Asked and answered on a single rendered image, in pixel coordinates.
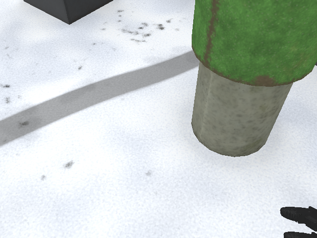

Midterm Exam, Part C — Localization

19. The right robot hand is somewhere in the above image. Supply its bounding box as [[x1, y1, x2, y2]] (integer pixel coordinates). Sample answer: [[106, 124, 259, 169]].
[[280, 206, 317, 238]]

